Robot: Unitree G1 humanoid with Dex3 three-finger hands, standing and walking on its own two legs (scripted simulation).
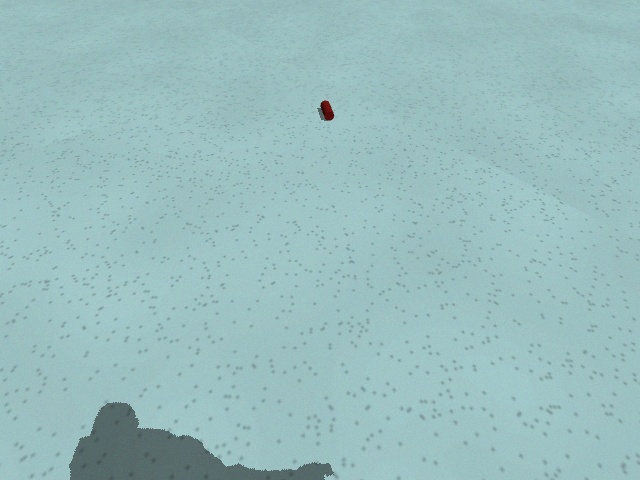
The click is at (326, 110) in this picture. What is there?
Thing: lying can
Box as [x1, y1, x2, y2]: [320, 101, 333, 120]
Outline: 323,101 320,105 325,118 329,120 333,117 333,113 329,103 327,101
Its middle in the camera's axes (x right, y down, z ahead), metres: +0.06 -0.81 +2.40
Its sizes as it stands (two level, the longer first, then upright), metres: 0.134 0.059 0.059
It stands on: the floor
